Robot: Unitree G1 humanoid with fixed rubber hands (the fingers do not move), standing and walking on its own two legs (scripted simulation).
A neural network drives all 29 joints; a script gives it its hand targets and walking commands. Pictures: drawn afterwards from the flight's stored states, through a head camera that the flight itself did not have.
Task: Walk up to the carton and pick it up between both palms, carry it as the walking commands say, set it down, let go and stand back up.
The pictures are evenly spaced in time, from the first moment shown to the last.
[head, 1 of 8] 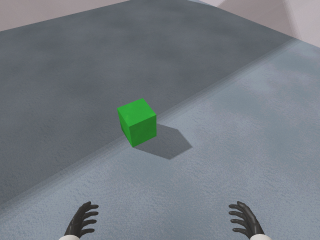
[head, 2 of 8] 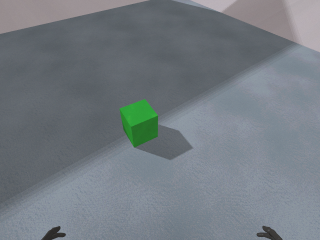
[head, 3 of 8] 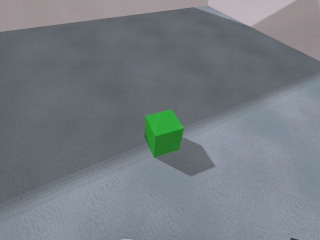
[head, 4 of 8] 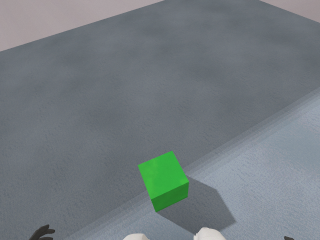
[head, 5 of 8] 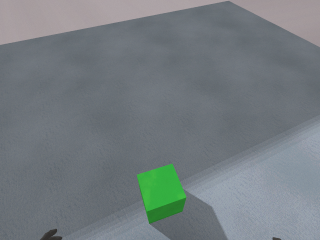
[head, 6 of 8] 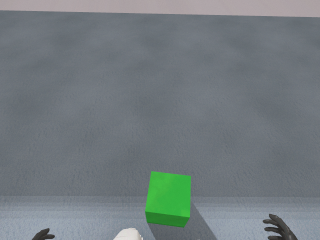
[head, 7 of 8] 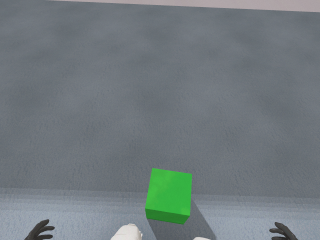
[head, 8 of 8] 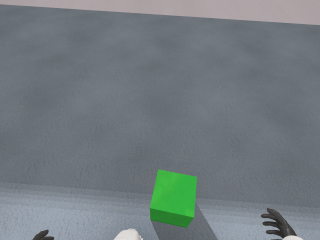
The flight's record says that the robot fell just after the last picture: no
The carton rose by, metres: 0.00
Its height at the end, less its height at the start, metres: +0.00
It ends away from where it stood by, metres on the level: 0.00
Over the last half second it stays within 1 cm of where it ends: yes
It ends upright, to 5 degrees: yes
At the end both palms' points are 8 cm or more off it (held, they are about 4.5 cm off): yes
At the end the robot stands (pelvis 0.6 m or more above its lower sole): yes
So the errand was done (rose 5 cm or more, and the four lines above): no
